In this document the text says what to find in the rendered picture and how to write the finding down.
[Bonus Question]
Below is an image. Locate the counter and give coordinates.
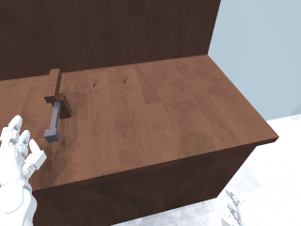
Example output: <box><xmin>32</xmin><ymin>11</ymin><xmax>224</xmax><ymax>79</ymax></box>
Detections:
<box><xmin>0</xmin><ymin>0</ymin><xmax>279</xmax><ymax>226</ymax></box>

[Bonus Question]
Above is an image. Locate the tap lever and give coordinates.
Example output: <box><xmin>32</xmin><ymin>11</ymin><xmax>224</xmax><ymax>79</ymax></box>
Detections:
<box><xmin>44</xmin><ymin>102</ymin><xmax>61</xmax><ymax>143</ymax></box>

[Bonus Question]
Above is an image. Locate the robot left hand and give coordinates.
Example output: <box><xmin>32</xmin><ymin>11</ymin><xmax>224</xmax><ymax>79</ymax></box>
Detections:
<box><xmin>0</xmin><ymin>115</ymin><xmax>47</xmax><ymax>186</ymax></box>

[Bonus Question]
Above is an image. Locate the robot left forearm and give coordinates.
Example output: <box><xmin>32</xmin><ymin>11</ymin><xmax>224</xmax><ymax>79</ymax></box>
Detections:
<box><xmin>0</xmin><ymin>180</ymin><xmax>38</xmax><ymax>226</ymax></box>

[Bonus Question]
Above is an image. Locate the robot right hand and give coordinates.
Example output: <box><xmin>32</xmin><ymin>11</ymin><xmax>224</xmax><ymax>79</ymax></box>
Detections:
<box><xmin>221</xmin><ymin>187</ymin><xmax>258</xmax><ymax>226</ymax></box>

